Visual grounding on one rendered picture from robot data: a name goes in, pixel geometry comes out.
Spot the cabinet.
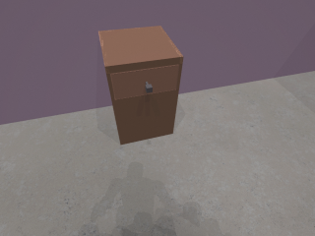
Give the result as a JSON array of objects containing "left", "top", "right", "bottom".
[{"left": 98, "top": 26, "right": 184, "bottom": 145}]

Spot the drawer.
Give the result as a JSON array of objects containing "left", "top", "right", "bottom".
[{"left": 110, "top": 64, "right": 179, "bottom": 99}]

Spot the handle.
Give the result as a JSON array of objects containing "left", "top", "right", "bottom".
[{"left": 145, "top": 82, "right": 153, "bottom": 93}]

